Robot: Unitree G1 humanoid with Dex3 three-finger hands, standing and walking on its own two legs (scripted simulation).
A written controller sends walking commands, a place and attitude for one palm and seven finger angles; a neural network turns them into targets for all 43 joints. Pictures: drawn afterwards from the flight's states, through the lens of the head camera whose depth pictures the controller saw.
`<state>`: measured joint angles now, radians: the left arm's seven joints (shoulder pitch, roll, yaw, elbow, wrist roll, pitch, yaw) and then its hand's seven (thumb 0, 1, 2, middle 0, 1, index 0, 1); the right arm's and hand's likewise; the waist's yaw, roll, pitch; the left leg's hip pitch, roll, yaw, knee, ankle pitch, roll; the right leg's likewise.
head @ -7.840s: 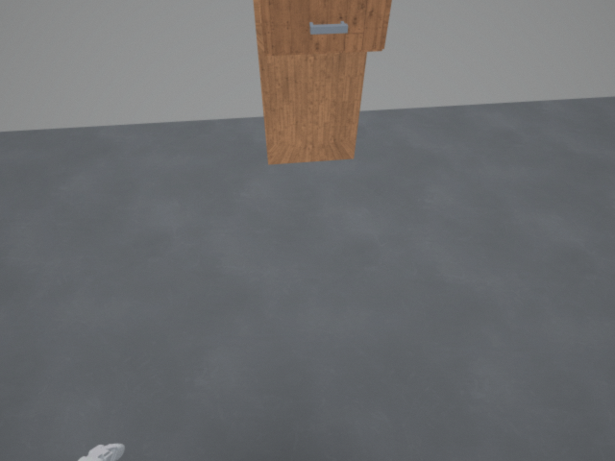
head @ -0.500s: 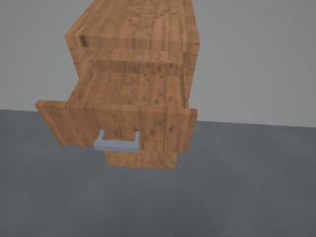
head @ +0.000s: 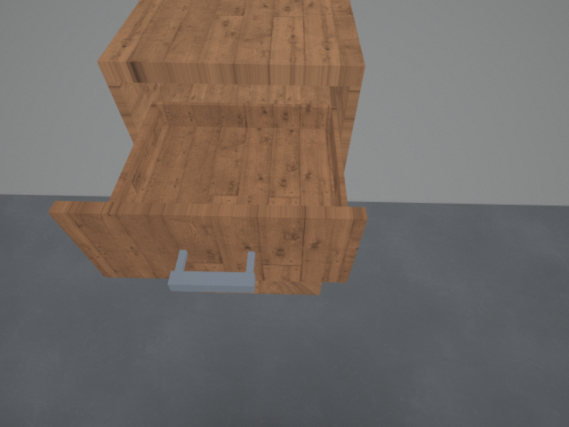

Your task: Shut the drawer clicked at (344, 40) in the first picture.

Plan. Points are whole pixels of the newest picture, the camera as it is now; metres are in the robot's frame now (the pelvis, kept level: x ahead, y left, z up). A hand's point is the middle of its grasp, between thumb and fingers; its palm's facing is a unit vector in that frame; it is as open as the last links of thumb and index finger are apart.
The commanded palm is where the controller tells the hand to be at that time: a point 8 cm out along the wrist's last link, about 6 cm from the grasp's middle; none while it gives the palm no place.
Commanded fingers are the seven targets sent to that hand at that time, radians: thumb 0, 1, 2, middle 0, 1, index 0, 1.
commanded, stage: come to a stop and stand still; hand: left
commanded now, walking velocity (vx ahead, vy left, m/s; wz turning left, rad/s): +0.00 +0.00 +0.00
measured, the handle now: (214, 269) +0.32 +0.12 +0.03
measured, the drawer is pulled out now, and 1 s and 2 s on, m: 0.30 0.30 0.30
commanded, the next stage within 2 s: look again from close up in 0.14 s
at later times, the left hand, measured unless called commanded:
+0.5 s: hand out of the picture +0.06 +0.18 -0.16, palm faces +0.00 -0.98 -0.22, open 7.4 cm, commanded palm none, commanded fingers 0.00 0.90 0.90 -0.20 -0.30 -0.20 -0.30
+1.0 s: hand out of the picture +0.02 +0.18 -0.17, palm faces +0.02 -0.98 -0.19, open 7.4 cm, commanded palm none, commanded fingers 0.00 0.90 0.90 -0.20 -0.30 -0.20 -0.30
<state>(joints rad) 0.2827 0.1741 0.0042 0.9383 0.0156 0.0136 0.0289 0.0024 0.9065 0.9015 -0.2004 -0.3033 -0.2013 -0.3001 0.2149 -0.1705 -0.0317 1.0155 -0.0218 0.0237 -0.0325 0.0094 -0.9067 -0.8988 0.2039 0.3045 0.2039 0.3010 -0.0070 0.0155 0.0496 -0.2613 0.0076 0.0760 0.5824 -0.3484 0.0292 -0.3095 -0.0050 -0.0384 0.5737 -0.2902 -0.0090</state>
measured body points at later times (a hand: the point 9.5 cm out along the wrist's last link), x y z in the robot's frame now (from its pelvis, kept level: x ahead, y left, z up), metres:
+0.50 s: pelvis +0.01 +0.01 +0.01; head +0.03 +0.00 +0.46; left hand +0.06 +0.24 -0.14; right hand +0.04 -0.22 -0.15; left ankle -0.03 +0.10 -0.73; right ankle +0.01 -0.11 -0.73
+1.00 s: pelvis +0.02 +0.01 +0.01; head +0.04 +0.01 +0.46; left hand +0.02 +0.23 -0.15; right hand +0.01 -0.21 -0.15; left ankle -0.03 +0.10 -0.73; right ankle +0.01 -0.11 -0.73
